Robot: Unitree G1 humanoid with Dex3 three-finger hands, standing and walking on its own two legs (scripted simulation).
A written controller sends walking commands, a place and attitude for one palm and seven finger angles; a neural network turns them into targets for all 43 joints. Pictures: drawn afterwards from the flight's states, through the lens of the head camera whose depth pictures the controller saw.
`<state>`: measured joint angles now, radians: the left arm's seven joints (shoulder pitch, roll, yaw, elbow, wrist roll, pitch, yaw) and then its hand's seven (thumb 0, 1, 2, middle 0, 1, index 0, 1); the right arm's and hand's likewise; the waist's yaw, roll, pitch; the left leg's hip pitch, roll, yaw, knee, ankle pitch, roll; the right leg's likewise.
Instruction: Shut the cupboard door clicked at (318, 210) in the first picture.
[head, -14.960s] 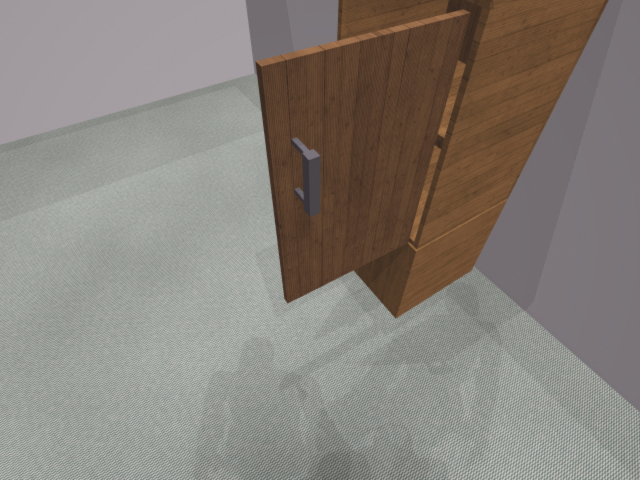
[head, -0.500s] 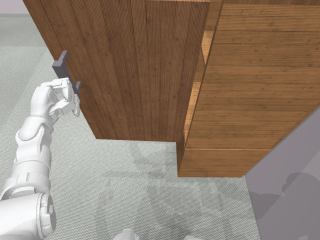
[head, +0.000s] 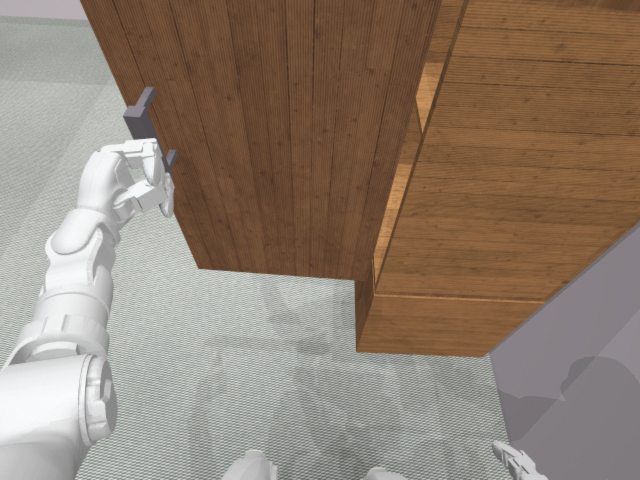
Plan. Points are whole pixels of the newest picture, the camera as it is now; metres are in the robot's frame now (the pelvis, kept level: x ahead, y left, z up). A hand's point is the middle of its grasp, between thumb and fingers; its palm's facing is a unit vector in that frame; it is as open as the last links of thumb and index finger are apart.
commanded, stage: push the door shut along its arc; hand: left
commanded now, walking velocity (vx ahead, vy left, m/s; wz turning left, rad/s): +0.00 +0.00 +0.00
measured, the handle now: (155, 139) +0.54 +0.23 +0.10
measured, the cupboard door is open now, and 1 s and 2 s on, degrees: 88 72 64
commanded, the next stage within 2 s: pull the fist back off the door in 1.72 s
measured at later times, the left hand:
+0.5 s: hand (174, 152) +0.50 +0.19 +0.11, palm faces -0.21 -0.98 +0.00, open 3.2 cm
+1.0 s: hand (210, 126) +0.55 +0.16 +0.11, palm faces -0.32 -0.95 +0.00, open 3.1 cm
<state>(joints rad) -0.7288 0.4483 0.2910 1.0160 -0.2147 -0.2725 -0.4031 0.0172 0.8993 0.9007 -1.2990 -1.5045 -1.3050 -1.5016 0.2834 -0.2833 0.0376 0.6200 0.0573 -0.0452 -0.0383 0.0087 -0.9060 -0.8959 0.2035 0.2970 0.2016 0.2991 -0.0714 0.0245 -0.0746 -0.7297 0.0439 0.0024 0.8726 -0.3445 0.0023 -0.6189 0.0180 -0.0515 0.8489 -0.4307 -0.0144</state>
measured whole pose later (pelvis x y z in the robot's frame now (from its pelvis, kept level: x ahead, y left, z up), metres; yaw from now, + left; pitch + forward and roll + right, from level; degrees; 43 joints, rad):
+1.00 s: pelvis +0.00 +0.02 -0.03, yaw -2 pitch +23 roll -5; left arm -1.28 0.67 0.27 1.36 -0.10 -0.20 -0.51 0.02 0.90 0.90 -1.30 -1.50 -1.30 -1.50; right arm 0.38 -0.29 0.06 0.69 0.01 -0.10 -0.04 0.01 -0.91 -0.90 0.21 0.30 0.20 0.30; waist -0.22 0.05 -0.08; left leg -1.06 0.06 -0.01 1.06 -0.40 0.02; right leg -0.93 0.04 -0.06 0.99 -0.46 0.00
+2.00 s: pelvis +0.00 +0.01 -0.05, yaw -3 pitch +28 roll -6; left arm -1.49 0.56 0.33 1.39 0.01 -0.11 -0.05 -0.01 0.79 0.91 -1.30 -1.50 -1.30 -1.50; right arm 0.41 -0.26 0.06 0.68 -0.06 -0.12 0.02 0.00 -0.91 -0.90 0.20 0.30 0.20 0.30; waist -0.28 0.06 -0.11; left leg -1.21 0.07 -0.04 1.15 -0.43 0.01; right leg -1.07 0.05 -0.08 1.07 -0.49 0.00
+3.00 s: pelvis +0.03 -0.02 +0.00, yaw -2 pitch +16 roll +0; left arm -0.83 0.31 0.31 1.03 -0.09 -0.30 -0.10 0.02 0.90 0.90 -1.30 -1.50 -1.30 -1.50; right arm 0.39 -0.26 0.00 0.63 0.01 0.03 0.05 0.01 -0.91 -0.90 0.20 0.30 0.20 0.30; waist -0.12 0.06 -0.13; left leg -0.75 0.06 0.03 0.84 -0.37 -0.02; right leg -0.67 0.04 -0.01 0.85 -0.46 -0.04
